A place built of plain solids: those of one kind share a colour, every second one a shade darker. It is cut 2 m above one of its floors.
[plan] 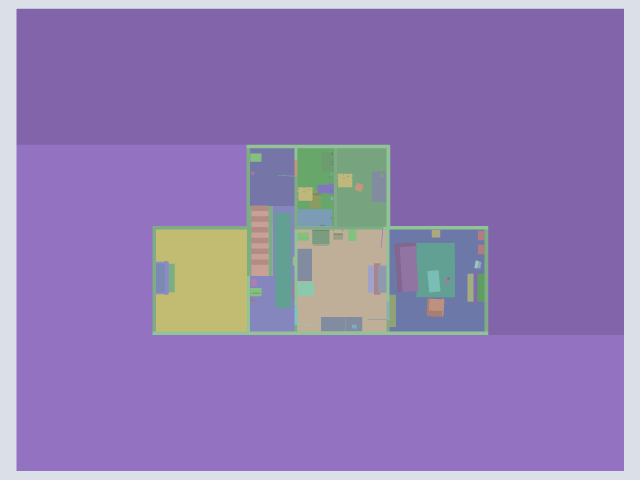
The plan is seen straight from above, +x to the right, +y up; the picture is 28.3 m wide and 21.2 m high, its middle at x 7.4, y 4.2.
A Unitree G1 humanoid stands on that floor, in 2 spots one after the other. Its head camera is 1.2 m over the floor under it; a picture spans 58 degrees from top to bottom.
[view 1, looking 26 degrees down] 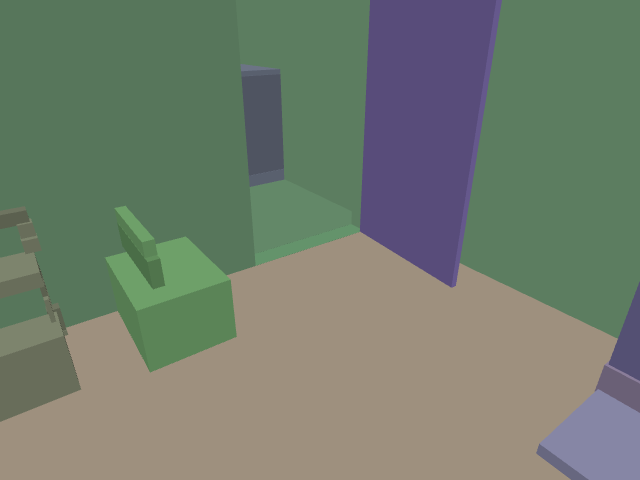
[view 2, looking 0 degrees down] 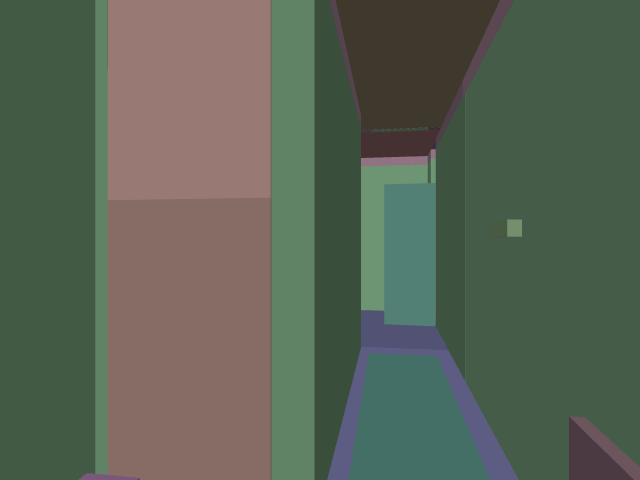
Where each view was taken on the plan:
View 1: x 8.43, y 2.73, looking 54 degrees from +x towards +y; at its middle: floor_gap_back_kitchen_door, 2.74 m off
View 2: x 5.62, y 0.82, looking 99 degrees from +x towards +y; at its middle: wall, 1.96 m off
